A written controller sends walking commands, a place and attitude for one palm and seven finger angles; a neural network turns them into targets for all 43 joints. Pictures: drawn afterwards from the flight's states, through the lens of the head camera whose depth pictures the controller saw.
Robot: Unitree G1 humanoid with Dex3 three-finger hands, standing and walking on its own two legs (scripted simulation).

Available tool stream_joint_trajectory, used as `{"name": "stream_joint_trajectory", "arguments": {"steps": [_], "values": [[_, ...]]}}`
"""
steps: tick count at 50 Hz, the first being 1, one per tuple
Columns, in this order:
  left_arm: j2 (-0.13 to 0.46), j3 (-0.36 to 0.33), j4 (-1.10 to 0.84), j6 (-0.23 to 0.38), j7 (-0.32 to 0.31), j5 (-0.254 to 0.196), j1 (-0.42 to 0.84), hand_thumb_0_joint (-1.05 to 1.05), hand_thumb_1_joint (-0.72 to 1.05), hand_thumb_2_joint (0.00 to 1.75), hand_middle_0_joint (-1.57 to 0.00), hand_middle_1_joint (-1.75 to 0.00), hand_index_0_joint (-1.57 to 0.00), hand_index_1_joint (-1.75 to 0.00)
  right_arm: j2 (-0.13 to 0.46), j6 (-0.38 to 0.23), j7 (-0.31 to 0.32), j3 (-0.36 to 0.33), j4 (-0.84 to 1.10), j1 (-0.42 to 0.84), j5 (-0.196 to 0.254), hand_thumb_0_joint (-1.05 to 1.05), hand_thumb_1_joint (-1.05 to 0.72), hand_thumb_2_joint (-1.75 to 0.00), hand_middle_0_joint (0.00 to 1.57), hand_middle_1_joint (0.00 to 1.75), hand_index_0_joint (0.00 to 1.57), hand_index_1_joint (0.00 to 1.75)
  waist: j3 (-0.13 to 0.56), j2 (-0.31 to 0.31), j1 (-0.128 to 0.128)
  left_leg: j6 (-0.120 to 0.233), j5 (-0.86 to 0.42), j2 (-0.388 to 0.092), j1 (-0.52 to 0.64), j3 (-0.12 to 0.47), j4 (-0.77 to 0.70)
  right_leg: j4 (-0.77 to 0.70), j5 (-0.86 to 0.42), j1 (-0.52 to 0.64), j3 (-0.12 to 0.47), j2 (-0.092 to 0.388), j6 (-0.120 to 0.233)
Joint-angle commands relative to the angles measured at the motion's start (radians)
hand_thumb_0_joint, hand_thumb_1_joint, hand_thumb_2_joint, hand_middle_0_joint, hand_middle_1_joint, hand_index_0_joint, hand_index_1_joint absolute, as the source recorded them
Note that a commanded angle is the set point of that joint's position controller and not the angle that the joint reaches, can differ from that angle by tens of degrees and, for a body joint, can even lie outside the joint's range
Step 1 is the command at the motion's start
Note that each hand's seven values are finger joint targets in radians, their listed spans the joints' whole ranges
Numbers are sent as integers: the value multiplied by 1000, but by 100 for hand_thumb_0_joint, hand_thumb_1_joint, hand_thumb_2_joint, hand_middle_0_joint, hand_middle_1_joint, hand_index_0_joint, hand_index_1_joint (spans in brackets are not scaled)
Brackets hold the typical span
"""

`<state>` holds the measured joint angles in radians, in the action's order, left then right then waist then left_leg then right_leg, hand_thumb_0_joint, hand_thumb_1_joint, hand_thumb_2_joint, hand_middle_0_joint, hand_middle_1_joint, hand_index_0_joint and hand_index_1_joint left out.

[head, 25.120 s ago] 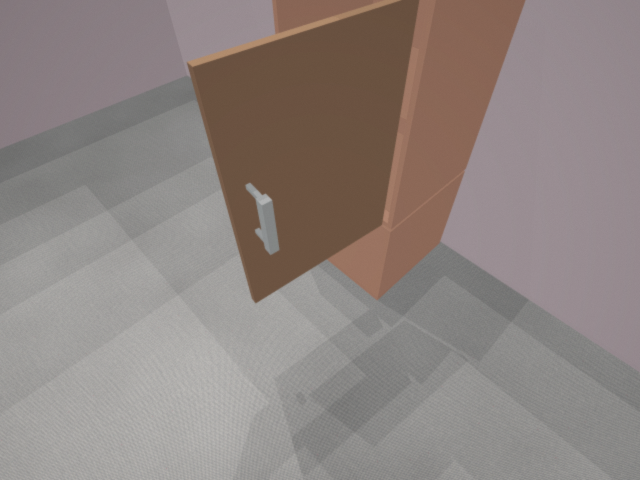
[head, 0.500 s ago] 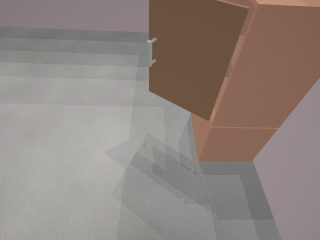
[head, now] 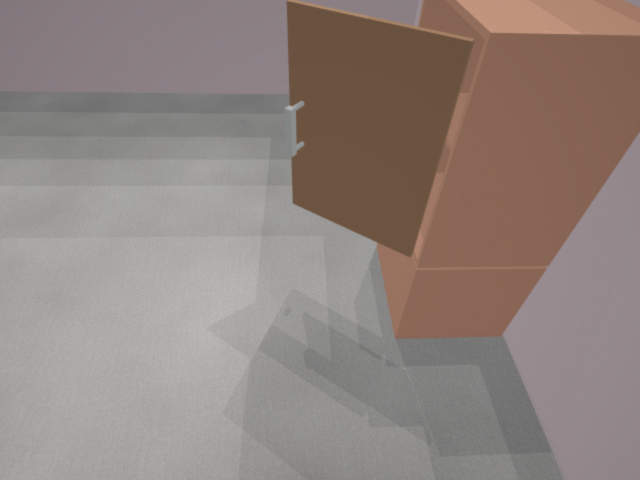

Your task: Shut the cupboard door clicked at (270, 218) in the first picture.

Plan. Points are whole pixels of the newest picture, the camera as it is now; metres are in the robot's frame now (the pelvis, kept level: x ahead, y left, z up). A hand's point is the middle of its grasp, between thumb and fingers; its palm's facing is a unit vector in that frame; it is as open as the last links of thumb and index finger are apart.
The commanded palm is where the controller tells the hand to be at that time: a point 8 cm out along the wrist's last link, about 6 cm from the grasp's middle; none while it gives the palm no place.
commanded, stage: let the arm hang, fingers relaxed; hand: left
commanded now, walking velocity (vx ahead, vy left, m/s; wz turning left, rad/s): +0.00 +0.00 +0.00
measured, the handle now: (295, 128) +0.97 +0.11 -0.05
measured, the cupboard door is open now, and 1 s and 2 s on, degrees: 54 54 54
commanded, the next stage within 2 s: look to check the result in 0.06 s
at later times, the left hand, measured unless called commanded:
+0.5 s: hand out of the picture -0.01 +0.17 -0.17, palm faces +0.03 -0.98 -0.21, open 7.3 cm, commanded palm none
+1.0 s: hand out of the picture +0.03 +0.18 -0.19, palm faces +0.15 -0.97 -0.20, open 7.3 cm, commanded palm none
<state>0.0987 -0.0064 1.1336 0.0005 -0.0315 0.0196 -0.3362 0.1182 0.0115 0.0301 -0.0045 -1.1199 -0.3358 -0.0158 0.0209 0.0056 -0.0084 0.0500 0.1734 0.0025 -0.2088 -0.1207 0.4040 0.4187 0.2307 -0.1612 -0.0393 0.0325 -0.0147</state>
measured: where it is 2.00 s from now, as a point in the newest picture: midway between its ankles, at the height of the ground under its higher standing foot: outside the picture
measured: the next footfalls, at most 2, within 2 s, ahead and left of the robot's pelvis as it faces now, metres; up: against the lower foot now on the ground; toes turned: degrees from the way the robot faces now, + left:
right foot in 1.46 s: +0.09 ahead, -0.16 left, +0.00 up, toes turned +25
left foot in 1.72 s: -0.02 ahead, +0.09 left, +0.00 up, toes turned +38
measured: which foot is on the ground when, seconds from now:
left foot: down 0.00-1.00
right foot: down 0.00-1.00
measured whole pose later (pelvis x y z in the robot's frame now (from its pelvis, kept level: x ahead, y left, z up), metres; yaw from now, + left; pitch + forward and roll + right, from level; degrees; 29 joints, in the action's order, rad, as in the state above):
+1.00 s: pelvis +0.01 -0.01 -0.01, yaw +7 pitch -1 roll -2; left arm 0.18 -0.06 1.04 -0.02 -0.03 0.03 -0.22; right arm 0.18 0.06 0.00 -0.03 -1.05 -0.26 -0.02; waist -0.06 -0.01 -0.03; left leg 0.00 0.33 -0.02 -0.33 -0.05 0.67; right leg 0.54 0.34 -0.18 -0.17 0.04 0.01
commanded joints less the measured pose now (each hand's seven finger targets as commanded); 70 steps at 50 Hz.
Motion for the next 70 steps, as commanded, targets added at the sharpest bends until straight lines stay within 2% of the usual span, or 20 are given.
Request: {"name": "stream_joint_trajectory", "arguments": {"steps": [1, 18, 34, 37, 39, 41, 44, 47, 49, 50, 51, 52, 53, 54, 55, 57, 61, 65, 68, 70], "values": [[115, -18, -11, 5, -11, -3, -86, 0, 90, 90, -20, -30, -20, -30, 99, -16, 6, -16, 14, -67, 1, 0, -90, -90, 20, 30, 20, 30, -131, -13, 0, -13, 75, -109, -14, 146, -122, -93, -10, -88, 75, 58, 42], [166, -25, -13, 6, -6, -3, -38, 0, 90, 90, -20, -30, -20, -30, 147, -13, 5, -26, 17, -28, 3, 0, -90, -90, 20, 30, 20, 30, -130, -2, -2, -15, 86, -117, 10, 142, -118, -119, 20, -88, 84, 63, 49], [226, -29, -23, 14, 0, -3, 32, 0, 90, 90, -20, -30, -20, -30, 204, -19, 2, -27, 26, 53, 5, 0, -90, -90, 20, 30, 20, 30, -90, -9, 1, -19, -30, -124, 60, 141, -105, -139, -47, -48, 91, 72, 52], [211, -26, -23, 10, 0, -4, 47, 0, 90, 90, -20, -30, -20, -30, 186, -15, 0, -23, 26, 58, 2, 0, -90, -90, 20, 30, 20, 30, -98, -13, -2, -26, -28, -121, 41, 142, -103, -133, -44, -39, 84, 78, 45], [189, -28, -28, 1, -6, -6, 20, 0, 90, 90, -20, -30, -20, -30, 150, -5, -4, -16, 33, 46, 3, 0, -90, -90, 20, 30, 20, 30, -91, 0, 4, -31, -80, -111, 14, 141, -62, -95, -65, -28, 58, 92, 38], [214, -43, -48, -8, -7, -5, 27, 0, 90, 90, -20, -30, -20, -30, 159, 4, -8, -23, 51, 55, -1, 0, -90, -90, 20, 30, 20, 30, -97, -1, 7, -34, -65, -96, -40, 145, -17, -72, -34, -28, 52, 116, 47], [252, -68, -88, -13, -8, 0, 33, 0, 90, 90, -20, -30, -20, -30, 157, 15, -15, -38, 93, 67, -1, 0, -90, -90, 20, 30, 20, 30, -71, 75, 11, -47, -62, -50, -96, 107, 122, -74, -61, -22, 76, 197, 97], [266, -87, -143, -15, -10, 5, 70, 0, 90, 90, -20, -30, -20, -30, 148, 28, -21, -53, 134, 81, -7, 0, -90, -90, 20, 30, 20, 30, -72, 135, 6, -64, 174, -40, -156, 82, 353, -80, -143, -43, 91, 307, 175], [270, -98, -172, -14, -14, 13, 101, 0, 90, 90, -20, -30, -20, -30, 149, 28, -29, -61, 162, 71, -4, 0, -90, -90, 20, 30, 20, 30, -74, 128, -7, -67, 227, -70, -165, 87, 340, -13, -250, -38, 42, 336, 176], [274, -100, -182, -15, -11, 10, 107, 0, 90, 90, -20, -30, -20, -30, 148, 25, -32, -61, 163, 57, -2, 0, -90, -90, 20, 30, 20, 30, -73, 89, -15, -65, 146, -79, -123, 93, 245, 56, -273, -53, 4, 321, 148], [267, -100, -195, -20, -7, 5, 98, 0, 90, 90, -20, -30, -20, -30, 172, 19, -33, -64, 164, 26, -4, 0, -90, -90, 20, 30, 20, 30, -58, -14, -22, -40, -105, -109, -40, 153, 134, 159, -209, -116, -62, 255, 82], [221, -97, -211, -26, -6, -3, 67, 0, 90, 90, -20, -30, -20, -30, 230, 13, -27, -72, 167, -13, -15, 0, -90, -90, 20, 30, 20, 30, -41, -215, -26, 28, -393, -232, 10, 365, 33, 316, 14, -195, -133, 125, -1], [203, -87, -238, -36, -11, -4, 113, 0, 90, 90, -20, -30, -20, -30, 276, 14, -15, -85, 156, -64, -24, 0, -90, -90, 20, 30, 20, 30, -30, -342, -64, 116, -429, -339, 64, 597, -96, 530, 392, -311, -87, 23, -28], [217, -85, -261, -43, -14, 5, 171, 0, 90, 90, -20, -30, -20, -30, 291, 12, -4, -85, 143, -99, -22, 0, -90, -90, 20, 30, 20, 30, -23, -273, -70, 129, -348, -354, 66, 628, -114, 657, 385, -357, 25, 33, -12], [213, -89, -264, -38, -9, 6, 173, 0, 90, 90, -20, -30, -20, -30, 289, 10, 1, -85, 152, -74, -22, 0, -90, -90, 20, 30, 20, 30, -5, -172, -53, 135, -274, -344, 68, 607, -103, 709, 321, -391, 61, 41, -15], [207, -90, -265, -28, 2, 5, 173, 0, 90, 90, -20, -30, -20, -30, 272, 0, 5, -79, 180, -9, -21, 0, -90, -90, 20, 30, 20, 30, 0, -91, -28, 127, -234, -283, 50, 515, -91, 711, 206, -394, 72, 47, -31], [202, -91, -285, -29, 11, 4, 167, 0, 90, 90, -20, -30, -20, -30, 275, 1, 2, -84, 198, 34, -18, 0, -90, -90, 20, 30, 20, 30, 25, -123, -18, 110, -162, -218, 42, 469, -103, 588, 174, -346, 58, 21, -46], [203, -86, -312, -33, 10, 3, 181, 0, 90, 90, -20, -30, -20, -30, 298, 16, -8, -101, 217, 52, -21, 0, -90, -90, 20, 30, 20, 30, 22, -156, -26, 106, -50, -191, -7, 504, -111, 437, 197, -272, 40, -11, -46], [215, -86, -311, -34, 7, 0, 123, 0, 90, 90, -20, -30, -20, -30, 304, 27, -16, -110, 241, 96, -21, 0, -90, -90, 20, 30, 20, 30, 23, -190, -3, 83, -10, -149, -80, 526, -96, 260, 172, -141, 28, -49, -34], [248, -97, -293, -28, 2, -2, 38, 0, 90, 90, -20, -30, -20, -30, 286, 33, -19, -114, 264, 136, -11, 0, -90, -90, 20, 30, 20, 30, 39, -150, 40, 31, 65, -85, -202, 496, -44, 36, 60, 59, 24, -46, -20]]}}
